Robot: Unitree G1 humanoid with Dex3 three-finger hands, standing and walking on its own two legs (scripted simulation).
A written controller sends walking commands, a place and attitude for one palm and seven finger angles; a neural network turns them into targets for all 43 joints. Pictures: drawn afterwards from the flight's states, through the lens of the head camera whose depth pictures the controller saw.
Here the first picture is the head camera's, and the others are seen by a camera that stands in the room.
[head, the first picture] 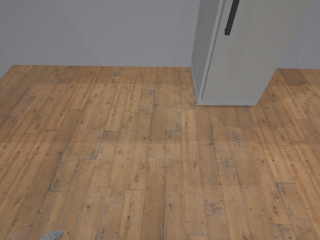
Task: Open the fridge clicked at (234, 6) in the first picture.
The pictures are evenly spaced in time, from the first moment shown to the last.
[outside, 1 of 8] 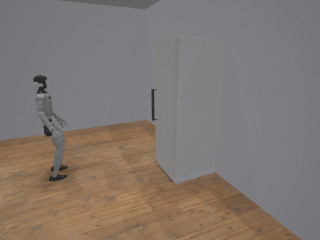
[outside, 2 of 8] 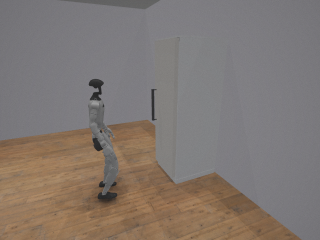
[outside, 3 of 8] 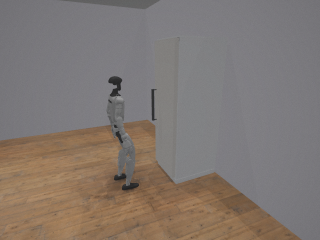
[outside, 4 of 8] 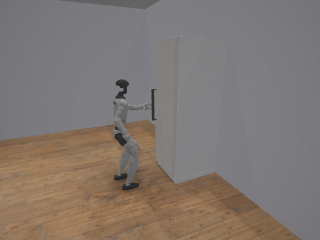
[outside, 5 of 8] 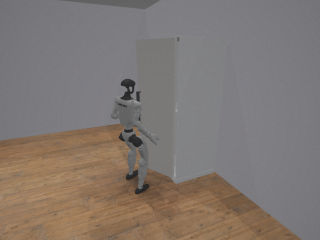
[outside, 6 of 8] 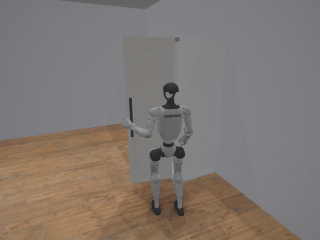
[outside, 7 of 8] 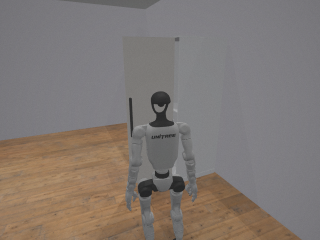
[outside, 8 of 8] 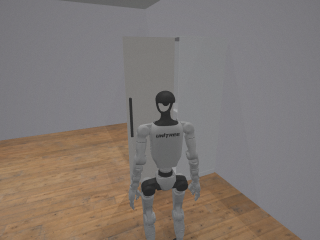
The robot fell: no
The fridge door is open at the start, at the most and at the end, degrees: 0 85 78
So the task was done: yes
